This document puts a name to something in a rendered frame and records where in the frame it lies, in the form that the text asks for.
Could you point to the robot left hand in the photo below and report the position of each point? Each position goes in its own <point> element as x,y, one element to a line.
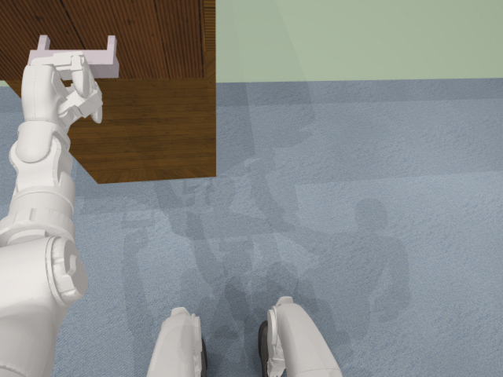
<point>44,96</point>

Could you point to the robot left forearm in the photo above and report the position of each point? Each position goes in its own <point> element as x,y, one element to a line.
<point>44,197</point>

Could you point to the robot left upper arm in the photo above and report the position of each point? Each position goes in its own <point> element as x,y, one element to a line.
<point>39,280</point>

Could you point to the cabinet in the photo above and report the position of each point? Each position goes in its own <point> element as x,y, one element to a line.
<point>151,129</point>

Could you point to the robot left thigh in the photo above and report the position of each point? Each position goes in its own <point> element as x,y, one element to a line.
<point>178,342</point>

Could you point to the robot right shin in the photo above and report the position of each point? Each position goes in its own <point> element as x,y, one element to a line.
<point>276,360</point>

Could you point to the handle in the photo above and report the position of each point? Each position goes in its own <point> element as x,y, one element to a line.
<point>103,63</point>

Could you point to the drawer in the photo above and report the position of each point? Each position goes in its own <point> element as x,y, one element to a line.
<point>156,39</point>

